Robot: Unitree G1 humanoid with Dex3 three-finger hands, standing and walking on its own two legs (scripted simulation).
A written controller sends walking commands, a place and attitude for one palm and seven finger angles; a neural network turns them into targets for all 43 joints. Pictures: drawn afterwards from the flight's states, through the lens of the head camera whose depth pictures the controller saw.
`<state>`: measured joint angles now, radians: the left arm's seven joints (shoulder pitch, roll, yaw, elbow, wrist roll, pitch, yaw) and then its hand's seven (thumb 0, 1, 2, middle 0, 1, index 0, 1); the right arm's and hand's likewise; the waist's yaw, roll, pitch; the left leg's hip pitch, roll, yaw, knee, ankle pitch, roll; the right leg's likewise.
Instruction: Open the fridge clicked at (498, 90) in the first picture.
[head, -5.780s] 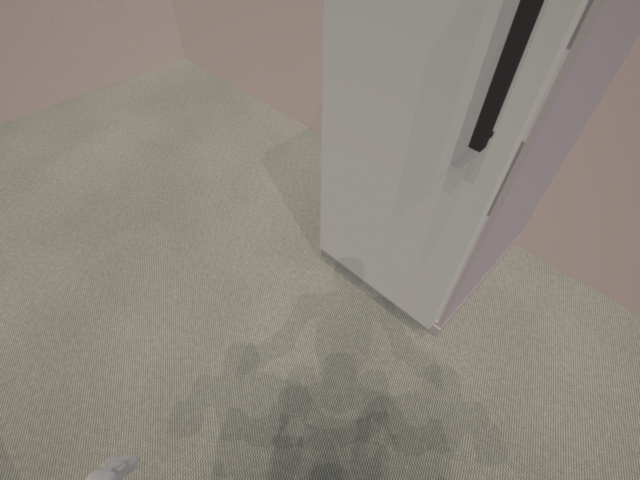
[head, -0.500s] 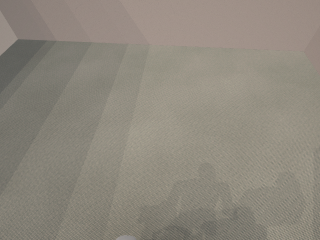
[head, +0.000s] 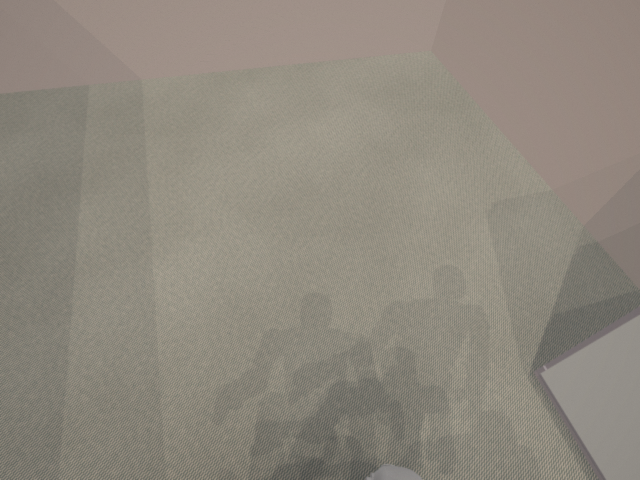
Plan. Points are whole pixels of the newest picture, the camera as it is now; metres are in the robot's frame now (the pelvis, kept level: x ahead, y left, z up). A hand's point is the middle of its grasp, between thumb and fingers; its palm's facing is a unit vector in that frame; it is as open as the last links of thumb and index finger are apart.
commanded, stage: turn to face it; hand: right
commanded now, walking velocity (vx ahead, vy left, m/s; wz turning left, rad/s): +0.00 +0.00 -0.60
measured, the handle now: out of the picture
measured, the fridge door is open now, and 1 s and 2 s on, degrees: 0 0 0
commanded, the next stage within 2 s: take the last steps up to it in 1.92 s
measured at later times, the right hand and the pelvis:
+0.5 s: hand out of the picture +0.09 -0.28 -0.15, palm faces +0.29 +0.92 -0.26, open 7.4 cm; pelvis +0.02 -0.04 +0.00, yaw -17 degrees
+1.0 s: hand out of the picture -0.04 -0.20 -0.16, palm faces +0.57 +0.78 -0.26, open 7.4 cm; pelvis +0.03 -0.01 +0.00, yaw -36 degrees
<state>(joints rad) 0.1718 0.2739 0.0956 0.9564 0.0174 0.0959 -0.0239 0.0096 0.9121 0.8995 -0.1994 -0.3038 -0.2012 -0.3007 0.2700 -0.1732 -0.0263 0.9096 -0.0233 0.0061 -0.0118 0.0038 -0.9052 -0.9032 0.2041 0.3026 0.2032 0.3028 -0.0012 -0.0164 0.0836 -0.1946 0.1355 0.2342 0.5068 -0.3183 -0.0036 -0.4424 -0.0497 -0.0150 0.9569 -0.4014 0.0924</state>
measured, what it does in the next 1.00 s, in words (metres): steps on the spot, turning right: right foot, then left foot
